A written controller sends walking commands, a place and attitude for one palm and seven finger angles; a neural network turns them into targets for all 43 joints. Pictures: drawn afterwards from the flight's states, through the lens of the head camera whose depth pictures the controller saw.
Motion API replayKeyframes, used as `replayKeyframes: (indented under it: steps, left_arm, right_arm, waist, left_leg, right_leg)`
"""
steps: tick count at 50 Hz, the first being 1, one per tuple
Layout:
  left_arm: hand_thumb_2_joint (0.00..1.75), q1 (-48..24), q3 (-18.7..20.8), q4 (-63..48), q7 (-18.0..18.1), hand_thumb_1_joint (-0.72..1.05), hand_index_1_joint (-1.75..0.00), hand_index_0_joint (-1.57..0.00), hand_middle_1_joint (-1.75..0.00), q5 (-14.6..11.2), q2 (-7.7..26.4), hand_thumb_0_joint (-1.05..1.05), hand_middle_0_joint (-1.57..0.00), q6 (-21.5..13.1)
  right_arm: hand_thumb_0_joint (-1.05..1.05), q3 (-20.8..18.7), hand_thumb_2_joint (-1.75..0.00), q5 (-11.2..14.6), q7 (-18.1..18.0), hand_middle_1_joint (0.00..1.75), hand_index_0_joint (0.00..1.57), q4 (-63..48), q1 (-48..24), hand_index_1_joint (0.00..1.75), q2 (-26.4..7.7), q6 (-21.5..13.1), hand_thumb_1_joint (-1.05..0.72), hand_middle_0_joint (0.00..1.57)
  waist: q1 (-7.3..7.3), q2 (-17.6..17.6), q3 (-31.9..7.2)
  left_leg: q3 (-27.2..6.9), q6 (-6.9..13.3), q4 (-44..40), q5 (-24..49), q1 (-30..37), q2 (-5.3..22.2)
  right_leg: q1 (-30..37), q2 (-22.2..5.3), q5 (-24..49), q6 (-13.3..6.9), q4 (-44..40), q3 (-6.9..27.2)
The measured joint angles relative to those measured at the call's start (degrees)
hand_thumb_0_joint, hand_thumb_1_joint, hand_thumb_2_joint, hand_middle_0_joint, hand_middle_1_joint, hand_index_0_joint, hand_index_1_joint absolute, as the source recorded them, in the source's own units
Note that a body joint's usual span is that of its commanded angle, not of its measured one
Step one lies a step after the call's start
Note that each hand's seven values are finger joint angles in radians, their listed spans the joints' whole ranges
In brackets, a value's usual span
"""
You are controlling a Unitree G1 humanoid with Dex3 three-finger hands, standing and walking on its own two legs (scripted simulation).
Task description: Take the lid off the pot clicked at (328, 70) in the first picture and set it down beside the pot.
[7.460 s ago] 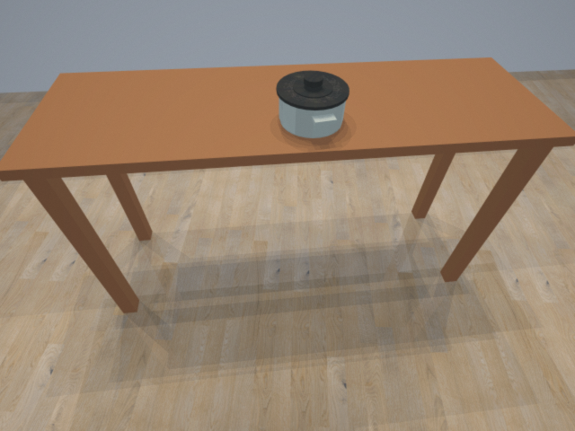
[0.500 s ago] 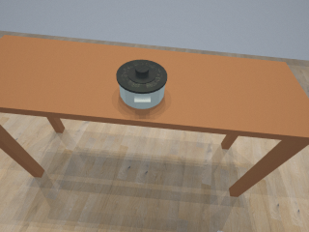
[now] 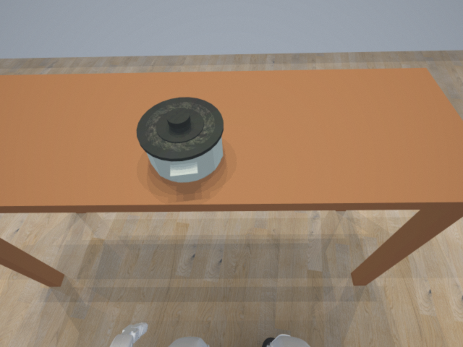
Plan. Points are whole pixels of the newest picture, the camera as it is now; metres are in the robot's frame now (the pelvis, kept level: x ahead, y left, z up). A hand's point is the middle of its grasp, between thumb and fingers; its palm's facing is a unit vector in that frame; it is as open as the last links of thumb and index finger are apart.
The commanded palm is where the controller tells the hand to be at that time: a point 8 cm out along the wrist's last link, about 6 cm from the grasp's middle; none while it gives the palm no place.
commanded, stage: come to a stop and stand still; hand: left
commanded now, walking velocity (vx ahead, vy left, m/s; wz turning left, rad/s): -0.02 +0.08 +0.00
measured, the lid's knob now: (178, 118) +0.51 +0.12 +0.09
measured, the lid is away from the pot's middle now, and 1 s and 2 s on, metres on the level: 0.00 0.00 0.00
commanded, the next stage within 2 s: look again from close up in 1.30 s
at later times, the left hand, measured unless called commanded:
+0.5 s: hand out of the picture -0.06 +0.25 -0.16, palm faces +0.02 -0.98 -0.19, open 7.4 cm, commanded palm none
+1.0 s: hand out of the picture +0.00 +0.19 -0.17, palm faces -0.01 -0.98 -0.22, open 7.3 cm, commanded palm none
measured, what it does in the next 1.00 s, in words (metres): steps on the spot: left foot, then right foot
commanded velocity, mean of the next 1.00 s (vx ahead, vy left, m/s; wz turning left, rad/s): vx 0.05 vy -0.05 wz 0.00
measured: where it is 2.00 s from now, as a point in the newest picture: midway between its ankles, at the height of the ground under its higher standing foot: outside the picture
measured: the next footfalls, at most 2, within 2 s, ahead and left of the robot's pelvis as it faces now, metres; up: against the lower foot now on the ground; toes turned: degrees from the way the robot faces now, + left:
left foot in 0.18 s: +0.00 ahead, +0.14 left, +0.00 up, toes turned -1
right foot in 0.64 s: -0.04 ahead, -0.09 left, +0.00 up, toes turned -2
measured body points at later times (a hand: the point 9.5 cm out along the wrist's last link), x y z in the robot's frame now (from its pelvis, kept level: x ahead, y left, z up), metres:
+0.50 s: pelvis -0.04 +0.05 +0.02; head -0.04 +0.08 +0.47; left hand -0.06 +0.30 -0.15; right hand -0.05 -0.17 -0.13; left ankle -0.04 +0.15 -0.73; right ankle -0.08 -0.08 -0.67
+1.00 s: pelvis -0.02 +0.01 +0.00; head -0.02 +0.01 +0.45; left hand +0.00 +0.24 -0.15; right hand -0.02 -0.21 -0.16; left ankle -0.04 +0.14 -0.73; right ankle -0.08 -0.09 -0.73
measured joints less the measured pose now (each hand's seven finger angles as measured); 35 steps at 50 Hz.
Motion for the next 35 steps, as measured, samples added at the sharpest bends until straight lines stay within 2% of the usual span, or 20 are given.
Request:
replayKeyframes:
  steps: [2,5,7,9,11,13,17,21,25,28,30,31,32,33,35]
  left_arm:
    - [0.9,0.67,0.78,-0.33,0.39,0.91,-0.3,-0.2,-0.3,-0.01,-0.01,0.0,-0.2,0.58]
    - [0.9,1.99,1.47,-0.48,0.29,0.92,-0.3,-0.2,-0.3,0.55,1.37,-0.01,-0.2,1.56]
    - [0.9,3.22,1.89,-0.25,0.11,0.92,-0.3,-0.2,-0.3,0.78,2.49,-0.01,-0.2,2.14]
    - [0.9,4.78,2.19,0.29,-0.02,0.91,-0.3,-0.2,-0.3,0.57,3.46,0.0,-0.2,2.74]
    - [0.9,6.02,2.54,1.41,-0.13,0.91,-0.3,-0.2,-0.3,0.06,4.55,0.0,-0.2,3.54]
    - [0.9,7.71,2.65,2.57,-0.4,0.91,-0.3,-0.2,-0.3,0.02,5.07,0.0,-0.2,4.07]
    - [0.9,10.59,2.91,3.69,-1.45,0.91,-0.3,-0.2,-0.3,0.23,5.56,0.01,-0.2,3.31]
    - [0.9,13.34,2.93,4.7,-1.83,0.91,-0.3,-0.2,-0.3,0.12,5.79,0.01,-0.2,2.67]
    - [0.9,14.65,2.51,6.05,-2.05,0.91,-0.3,-0.2,-0.3,0.05,5.27,0.01,-0.19,3.33]
    - [0.9,14.27,1.84,6.58,-2.08,0.91,-0.3,-0.2,-0.3,-0.16,4.32,0.01,-0.19,3.22]
    - [0.9,13.65,1.37,6.64,-2.01,0.91,-0.3,-0.2,-0.3,-0.36,3.57,0.01,-0.19,2.51]
    - [0.9,13.41,0.84,6.5,-1.53,0.91,-0.3,-0.2,-0.3,-0.14,3.28,0.01,-0.2,1.62]
    - [0.9,13.57,0.31,5.79,-1.02,0.91,-0.3,-0.2,-0.3,0.06,3.25,0.01,-0.2,0.64]
    - [0.9,13.09,0.03,5.78,-0.63,0.91,-0.3,-0.2,-0.3,0.16,2.46,0.01,-0.2,-0.04]
    - [0.9,12.45,-0.9,5.74,-0.63,0.91,-0.3,-0.2,-0.3,0.23,0.7,0.01,-0.2,-0.53]
  right_arm:
    - [0.0,-0.37,-0.9,-0.09,0.27,0.3,0.2,-1.04,-1.44,0.3,-0.32,0.41,-0.91,0.2]
    - [0.0,-0.73,-0.9,-0.28,0.77,0.3,0.2,-2.68,-2.94,0.3,-0.76,0.32,-0.91,0.2]
    - [0.0,-0.74,-0.9,-0.43,1.07,0.3,0.2,-3.68,-3.31,0.3,-0.94,-0.33,-0.91,0.2]
    - [0.0,-0.56,-0.9,-0.59,1.25,0.3,0.2,-4.41,-2.72,0.3,-1.15,-1.34,-0.91,0.2]
    - [0.0,-0.29,-0.9,-1.2,1.04,0.3,0.2,-4.33,-2.03,0.3,-0.37,-1.87,-0.91,0.2]
    - [0.0,0.45,-0.9,-1.77,0.92,0.3,0.2,-4.23,-0.43,0.3,0.37,-1.79,-0.91,0.19]
    - [0.01,1.45,-0.9,-1.72,0.34,0.3,0.2,-2.85,2.42,0.3,1.4,-1.96,-0.92,0.2]
    - [0.01,1.65,-0.9,-1.32,0.05,0.3,0.2,-2.08,3.25,0.3,1.89,-2.52,-0.92,0.2]
    - [0.01,1.49,-0.9,-1.38,-0.22,0.3,0.2,-1.87,3.44,0.3,2.05,-3.09,-0.92,0.2]
    - [0.01,1.39,-0.9,-1.54,-0.24,0.3,0.2,-1.17,3.57,0.3,1.83,-3.17,-0.91,0.2]
    - [0.01,1.36,-0.9,-1.4,-0.2,0.3,0.2,-0.37,3.83,0.3,1.63,-3.11,-0.91,0.2]
    - [0.0,1.44,-0.9,-1.12,0.1,0.3,0.2,-0.19,3.88,0.3,1.38,-2.9,-0.91,0.2]
    - [0.0,1.51,-0.9,-1.03,0.61,0.3,0.2,-0.55,3.74,0.3,1.21,-2.46,-0.91,0.2]
    - [0.0,1.35,-0.9,-1.18,1.07,0.3,0.2,-0.76,3.01,0.3,0.55,-1.98,-0.91,0.2]
    - [0.01,0.9,-0.9,-1.34,1.67,0.3,0.2,-1.27,2.39,0.3,-0.86,-1.64,-0.91,0.2]
  waist:
    - [0.8,-0.54,0.03]
    - [1.9,-1.59,-0.97]
    - [2.4,-2.4,-2.05]
    - [2.57,-2.77,-3.71]
    - [2.61,-4.25,-4.69]
    - [2.37,-4.26,-6.46]
    - [2.54,-3.55,-9.08]
    - [2.75,-4.13,-9.58]
    - [1.81,-4.18,-9.06]
    - [0.86,-3.47,-8.36]
    - [0.48,-2.96,-8.0]
    - [1.01,-2.94,-7.79]
    - [1.76,-3.63,-7.68]
    - [2.04,-2.52,-6.83]
    - [0.97,0.75,-5.58]
  left_leg:
    - [-0.5,-0.24,2.39,1.31,-2.18,0.13]
    - [-0.47,-0.02,-0.71,4.11,-2.18,0.71]
    - [-0.18,0.46,-7.39,7.04,0.36,0.95]
    - [-0.07,1.07,-17.64,11.39,4.83,1.03]
    - [0.66,2.93,-19.04,14.41,5.63,0.12]
    - [0.59,3.94,-21.29,15.52,6.76,0.2]
    - [-0.66,4.41,-29.23,20.09,9.17,0.45]
    - [-0.15,4.65,-34.14,23.15,9.94,-0.03]
    - [0.5,4.62,-35.74,24.25,9.36,-0.24]
    - [0.41,4.19,-35.39,24.3,8.49,-0.01]
    - [0.19,3.65,-34.05,23.73,7.59,0.09]
    - [0.59,3.26,-31.95,22.8,6.37,0.15]
    - [1.71,2.86,-28.37,20.77,4.14,-0.07]
    - [1.8,2.49,-24.59,18.89,2.22,0.82]
    - [0.29,2.17,-20.12,16.23,0.43,2.09]
  right_leg:
    - [-0.14,-0.33,1.26,0.45,-1.11,0.3]
    - [-0.91,-0.79,2.88,1.25,-2.03,1.02]
    - [-1.63,-1.02,3.55,1.93,-1.9,1.67]
    - [-2.8,-0.98,3.08,2.75,-0.3,2.08]
    - [-3.96,-0.97,-4.17,3.18,3.79,3.75]
    - [-4.75,0.74,-9.08,3.14,9.27,5.27]
    - [-5.48,3.14,-7.55,3.61,20.6,6.42]
    - [-4.23,2.92,-6.57,4.29,23.95,6.15]
    - [-1.3,1.76,-9.56,4.23,19.34,5.05]
    - [2.37,1.23,-12.59,3.72,10.88,4.16]
    - [5.62,1.23,-10.66,3.34,3.47,3.84]
    - [6.91,1.16,-7.98,2.95,-0.31,4.05]
    - [7.4,0.75,-8.74,2.21,-4.0,5.5]
    - [6.56,1.66,-7.96,1.86,-3.62,5.86]
    - [6.15,3.57,-7.79,1.62,-1.7,4.57]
